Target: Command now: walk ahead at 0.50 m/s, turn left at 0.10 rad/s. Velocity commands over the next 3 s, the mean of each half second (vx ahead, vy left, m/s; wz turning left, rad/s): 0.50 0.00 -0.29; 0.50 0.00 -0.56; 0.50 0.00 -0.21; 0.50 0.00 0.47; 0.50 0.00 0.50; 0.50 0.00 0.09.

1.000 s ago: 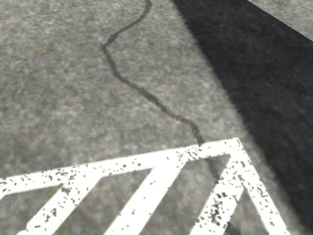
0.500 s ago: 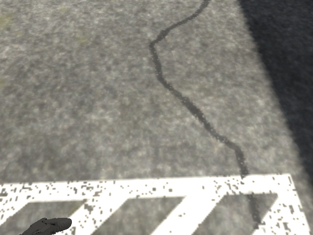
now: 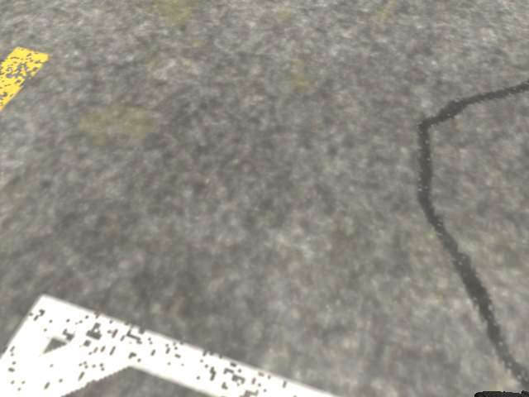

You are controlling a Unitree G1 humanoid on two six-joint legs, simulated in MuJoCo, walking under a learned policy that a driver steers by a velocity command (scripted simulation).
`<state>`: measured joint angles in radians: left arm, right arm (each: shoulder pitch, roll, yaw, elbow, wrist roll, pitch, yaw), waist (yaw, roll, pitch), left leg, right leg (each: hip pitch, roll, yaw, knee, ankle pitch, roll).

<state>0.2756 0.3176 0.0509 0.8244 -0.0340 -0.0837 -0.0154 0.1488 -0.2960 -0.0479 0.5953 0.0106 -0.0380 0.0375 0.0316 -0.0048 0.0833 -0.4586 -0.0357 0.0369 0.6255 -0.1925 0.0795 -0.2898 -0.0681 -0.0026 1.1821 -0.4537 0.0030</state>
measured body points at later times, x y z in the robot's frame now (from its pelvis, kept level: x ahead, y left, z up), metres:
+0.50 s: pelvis +0.29 -0.06 -0.01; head +0.33 -0.07 +0.44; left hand +0.53 +0.15 -0.10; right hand +0.27 -0.35 -0.13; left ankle +0.10 +0.08 -0.68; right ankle +0.38 -0.15 -0.72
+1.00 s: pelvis +0.59 -0.10 +0.00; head +0.61 -0.11 +0.45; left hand +0.78 +0.12 -0.11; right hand +0.63 -0.42 -0.07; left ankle +0.71 -0.04 -0.72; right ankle +0.40 -0.15 -0.66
